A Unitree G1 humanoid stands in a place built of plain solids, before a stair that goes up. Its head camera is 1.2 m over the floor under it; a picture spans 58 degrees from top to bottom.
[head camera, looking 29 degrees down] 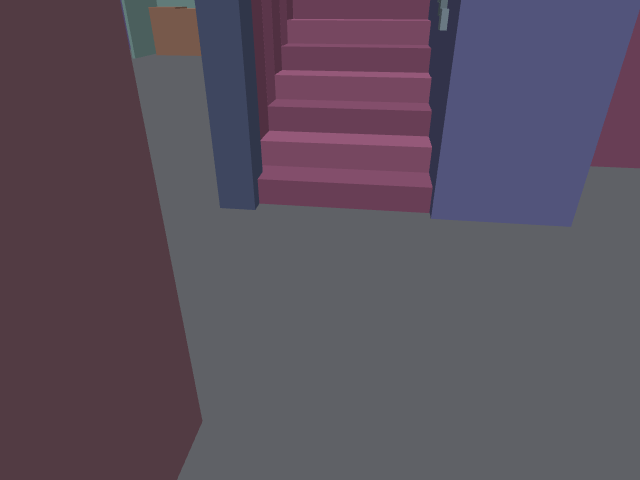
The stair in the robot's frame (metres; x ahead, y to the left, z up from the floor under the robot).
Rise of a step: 0.18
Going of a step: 0.27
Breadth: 1.17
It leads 8 degrees to the right of straight ahead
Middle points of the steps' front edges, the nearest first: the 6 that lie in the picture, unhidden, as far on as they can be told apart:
2.60 -0.13 0.18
2.87 -0.16 0.35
3.13 -0.20 0.53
3.40 -0.23 0.70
3.67 -0.27 0.88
3.93 -0.31 1.06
